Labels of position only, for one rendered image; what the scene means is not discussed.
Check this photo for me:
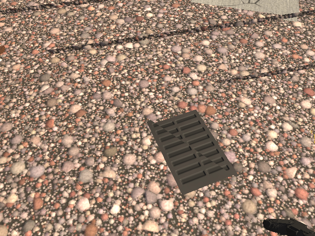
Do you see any right robot hand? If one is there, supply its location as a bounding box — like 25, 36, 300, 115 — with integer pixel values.
263, 218, 315, 236

